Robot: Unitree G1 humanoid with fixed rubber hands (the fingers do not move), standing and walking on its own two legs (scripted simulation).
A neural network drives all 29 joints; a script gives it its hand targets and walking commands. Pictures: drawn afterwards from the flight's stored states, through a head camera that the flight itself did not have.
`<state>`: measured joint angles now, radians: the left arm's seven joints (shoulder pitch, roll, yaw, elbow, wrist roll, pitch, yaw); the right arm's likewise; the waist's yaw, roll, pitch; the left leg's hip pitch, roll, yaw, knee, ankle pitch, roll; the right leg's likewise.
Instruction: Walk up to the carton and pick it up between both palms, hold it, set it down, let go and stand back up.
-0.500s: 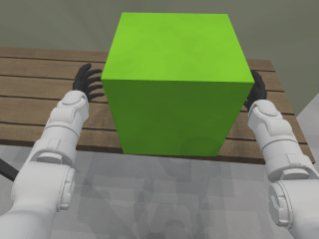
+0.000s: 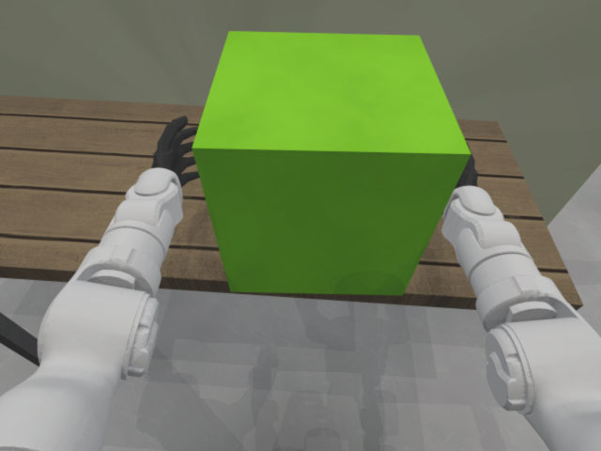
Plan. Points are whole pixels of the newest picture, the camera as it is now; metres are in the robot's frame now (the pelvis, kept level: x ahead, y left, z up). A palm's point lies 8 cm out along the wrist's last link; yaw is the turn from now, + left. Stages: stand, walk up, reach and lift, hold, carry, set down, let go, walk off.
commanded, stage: reach and lift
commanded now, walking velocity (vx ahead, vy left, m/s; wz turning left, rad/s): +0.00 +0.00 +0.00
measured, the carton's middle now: (320, 170) +0.49 +0.00 +0.12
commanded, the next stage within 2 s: none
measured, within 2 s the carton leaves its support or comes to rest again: leaves its support in 1.92 s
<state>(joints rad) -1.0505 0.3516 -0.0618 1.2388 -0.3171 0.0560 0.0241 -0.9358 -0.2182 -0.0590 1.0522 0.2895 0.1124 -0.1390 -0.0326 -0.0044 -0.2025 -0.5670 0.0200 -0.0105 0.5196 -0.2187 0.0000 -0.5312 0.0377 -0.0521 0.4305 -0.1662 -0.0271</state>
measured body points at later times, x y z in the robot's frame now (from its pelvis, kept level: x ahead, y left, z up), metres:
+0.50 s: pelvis -0.01 -0.01 +0.00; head +0.04 +0.00 +0.44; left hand +0.48 +0.17 +0.13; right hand +0.46 -0.19 +0.13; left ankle +0.01 +0.11 -0.73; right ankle +0.01 -0.10 -0.73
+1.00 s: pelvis +0.00 +0.00 +0.00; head +0.04 +0.01 +0.45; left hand +0.48 +0.17 +0.13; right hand +0.45 -0.19 +0.13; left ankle +0.01 +0.11 -0.73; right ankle +0.01 -0.10 -0.73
